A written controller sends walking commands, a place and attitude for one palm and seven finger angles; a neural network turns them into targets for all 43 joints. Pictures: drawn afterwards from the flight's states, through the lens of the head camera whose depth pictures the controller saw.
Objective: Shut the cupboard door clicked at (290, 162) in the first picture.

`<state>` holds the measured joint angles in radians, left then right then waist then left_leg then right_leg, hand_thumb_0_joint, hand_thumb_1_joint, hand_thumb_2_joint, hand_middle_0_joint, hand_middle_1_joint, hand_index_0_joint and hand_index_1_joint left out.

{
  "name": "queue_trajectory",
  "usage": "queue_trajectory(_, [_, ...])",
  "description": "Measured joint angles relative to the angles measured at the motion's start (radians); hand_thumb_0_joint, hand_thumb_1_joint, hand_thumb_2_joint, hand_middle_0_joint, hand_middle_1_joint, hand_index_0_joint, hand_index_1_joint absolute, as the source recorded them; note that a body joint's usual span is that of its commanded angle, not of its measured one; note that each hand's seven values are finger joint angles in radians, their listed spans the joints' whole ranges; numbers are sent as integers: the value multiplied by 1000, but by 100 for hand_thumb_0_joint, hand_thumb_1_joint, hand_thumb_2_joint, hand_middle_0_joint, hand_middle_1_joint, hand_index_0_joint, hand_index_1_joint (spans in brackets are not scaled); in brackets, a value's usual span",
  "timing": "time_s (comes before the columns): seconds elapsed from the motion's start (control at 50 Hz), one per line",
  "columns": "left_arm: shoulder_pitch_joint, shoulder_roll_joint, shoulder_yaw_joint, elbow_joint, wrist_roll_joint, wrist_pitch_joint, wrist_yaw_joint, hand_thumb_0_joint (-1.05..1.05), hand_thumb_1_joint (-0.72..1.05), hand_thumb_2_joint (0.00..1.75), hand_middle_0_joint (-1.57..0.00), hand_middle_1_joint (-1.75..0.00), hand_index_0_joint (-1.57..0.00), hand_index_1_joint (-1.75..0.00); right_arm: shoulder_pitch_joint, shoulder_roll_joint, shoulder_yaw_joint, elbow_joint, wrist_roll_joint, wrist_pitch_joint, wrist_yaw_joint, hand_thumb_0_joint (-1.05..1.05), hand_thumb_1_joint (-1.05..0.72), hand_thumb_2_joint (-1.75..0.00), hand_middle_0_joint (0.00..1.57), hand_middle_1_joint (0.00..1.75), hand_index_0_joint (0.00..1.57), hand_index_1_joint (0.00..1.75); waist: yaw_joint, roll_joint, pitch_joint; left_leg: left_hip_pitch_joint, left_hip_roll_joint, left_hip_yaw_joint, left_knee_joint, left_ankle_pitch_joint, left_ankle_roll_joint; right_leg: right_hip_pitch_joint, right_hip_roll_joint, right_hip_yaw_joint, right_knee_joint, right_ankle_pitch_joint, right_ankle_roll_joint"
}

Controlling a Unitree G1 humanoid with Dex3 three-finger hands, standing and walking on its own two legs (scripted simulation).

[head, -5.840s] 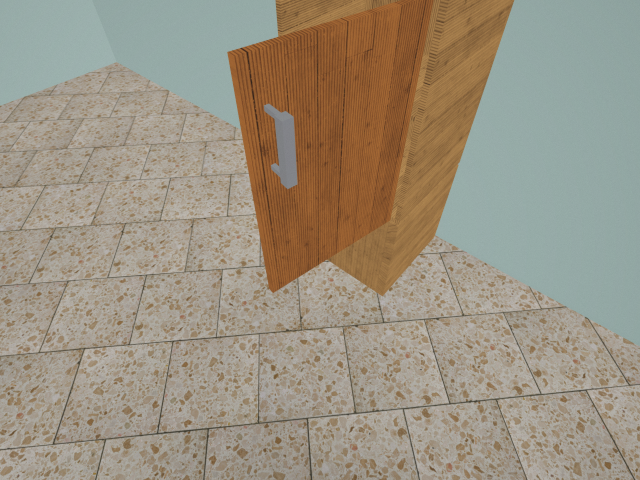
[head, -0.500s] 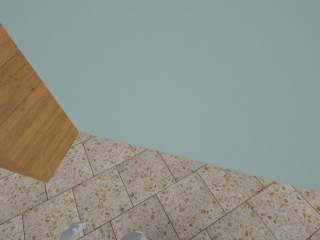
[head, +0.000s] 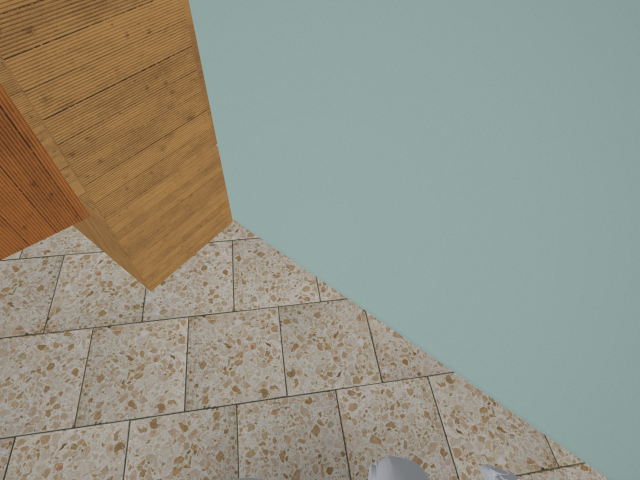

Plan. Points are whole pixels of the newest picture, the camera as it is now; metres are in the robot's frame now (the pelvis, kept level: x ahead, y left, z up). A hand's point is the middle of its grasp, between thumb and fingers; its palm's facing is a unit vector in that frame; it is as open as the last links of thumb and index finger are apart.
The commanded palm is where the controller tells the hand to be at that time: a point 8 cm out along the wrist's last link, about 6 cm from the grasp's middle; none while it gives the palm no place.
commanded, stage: turn to face it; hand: left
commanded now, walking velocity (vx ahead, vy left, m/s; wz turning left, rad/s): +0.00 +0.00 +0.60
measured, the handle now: out of the picture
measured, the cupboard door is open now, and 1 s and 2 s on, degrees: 78 78 78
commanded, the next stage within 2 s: take the last steps up to it in 1.16 s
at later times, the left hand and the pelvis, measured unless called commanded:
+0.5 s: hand out of the picture +0.02 +0.16 -0.16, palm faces +0.31 -0.93 -0.22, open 7.4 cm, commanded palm none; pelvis +0.01 -0.04 +0.00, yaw +19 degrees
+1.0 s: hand out of the picture +0.00 +0.21 -0.16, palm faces +0.52 -0.82 -0.24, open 7.4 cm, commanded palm none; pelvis +0.01 -0.02 +0.01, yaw +32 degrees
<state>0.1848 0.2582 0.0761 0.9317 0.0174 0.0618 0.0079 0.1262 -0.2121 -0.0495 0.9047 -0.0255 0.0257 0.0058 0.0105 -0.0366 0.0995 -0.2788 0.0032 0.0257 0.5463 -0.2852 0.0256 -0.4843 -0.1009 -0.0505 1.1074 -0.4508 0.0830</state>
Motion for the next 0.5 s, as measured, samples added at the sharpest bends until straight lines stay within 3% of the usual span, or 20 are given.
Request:
queue_trajectory(0.08, [-23,0,-2,-24,-1,-7,-4,1,91,90,-20,-30,-20,-29,25,-4,0,16,-2,7,1,0,-91,-90,20,30,21,30,-4,21,-12,17,-5,-39,-48,30,-5,8,14,28,-103,37,3])
queue_trajectory(0.18, [-47,-12,-11,-50,-5,-20,-3,1,91,90,-20,-30,-20,-29,47,-11,-12,26,-5,24,6,0,-90,-90,20,30,21,30,-24,51,-17,-7,-12,-99,-22,25,-29,108,53,23,-356,62,-7])
queue_trajectory(0.22, [-39,-13,-18,-66,-4,-38,-4,1,91,90,-20,-30,-20,-29,61,-13,-19,25,1,30,7,1,-90,-90,20,30,21,30,-27,49,-29,-38,-29,-118,27,3,-45,188,55,13,-533,147,-21])
queue_trajectory(0.26, [-41,-33,-26,-65,4,-55,2,0,91,90,-20,-30,-20,-29,55,-29,-31,30,6,38,9,1,-90,-90,20,30,21,30,-27,72,-17,-103,-36,-121,196,-141,-54,188,54,-9,-521,147,-58])
queue_trajectory(0.3, [-31,-52,-38,-65,5,-57,7,0,91,90,-20,-30,-20,-29,48,-41,-40,36,6,50,12,1,-91,-90,20,30,20,30,-33,82,-6,-173,-42,-93,423,-206,-63,203,39,-38,-512,129,-80])
queue_trajectory(0.36, [-6,-72,-46,-58,4,-53,11,0,91,90,-20,-30,-20,-29,38,-47,-42,42,5,59,22,1,-91,-90,20,29,20,30,-42,76,-1,-230,-16,-44,614,-153,-83,245,21,-77,-556,139,-84])
queue_trajectory(0.42, [13,-81,-50,-48,6,-53,11,0,91,90,-20,-30,-20,-29,30,-40,-38,44,7,62,29,1,-91,-90,20,29,20,30,-45,55,1,-220,12,-9,576,-136,-97,275,-1,-118,-591,149,-81])
queue_trajectory(0.5, [28,-79,-48,-40,10,-55,7,1,91,90,-20,-30,-20,-30,12,-30,-28,45,10,62,33,1,-91,-90,19,29,20,30,-29,26,10,-158,34,32,386,-158,-96,290,-31,-177,-586,135,-68])
